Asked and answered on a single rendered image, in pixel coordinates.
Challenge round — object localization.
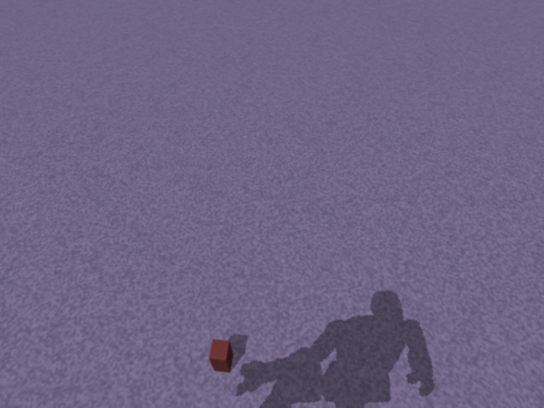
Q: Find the carton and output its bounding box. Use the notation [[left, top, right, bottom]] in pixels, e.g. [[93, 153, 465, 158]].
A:
[[209, 339, 233, 372]]

